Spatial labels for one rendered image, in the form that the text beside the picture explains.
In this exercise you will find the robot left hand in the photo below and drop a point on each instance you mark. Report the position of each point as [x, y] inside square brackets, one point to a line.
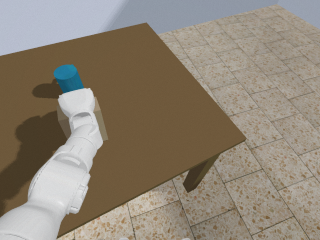
[81, 99]

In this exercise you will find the sponge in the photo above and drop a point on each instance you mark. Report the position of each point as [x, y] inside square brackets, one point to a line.
[65, 125]

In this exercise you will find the robot left upper arm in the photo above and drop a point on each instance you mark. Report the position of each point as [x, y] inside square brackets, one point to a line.
[59, 190]

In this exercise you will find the left robot forearm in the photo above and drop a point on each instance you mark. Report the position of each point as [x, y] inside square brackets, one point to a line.
[81, 147]

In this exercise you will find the table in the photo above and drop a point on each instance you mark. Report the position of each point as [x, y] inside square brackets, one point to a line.
[160, 122]

